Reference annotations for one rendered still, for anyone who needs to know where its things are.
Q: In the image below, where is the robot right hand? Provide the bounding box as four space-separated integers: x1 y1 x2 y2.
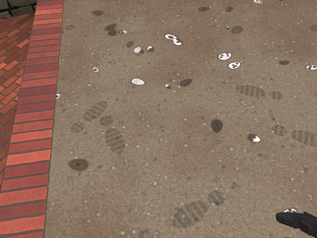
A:
275 211 317 238

